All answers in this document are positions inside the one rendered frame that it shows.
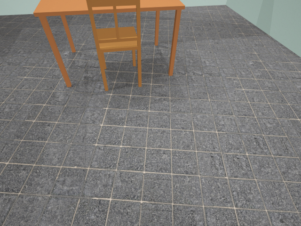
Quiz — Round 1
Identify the table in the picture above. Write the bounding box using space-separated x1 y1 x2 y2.
33 0 185 87

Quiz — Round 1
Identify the chair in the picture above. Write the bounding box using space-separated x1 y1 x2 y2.
86 0 142 91

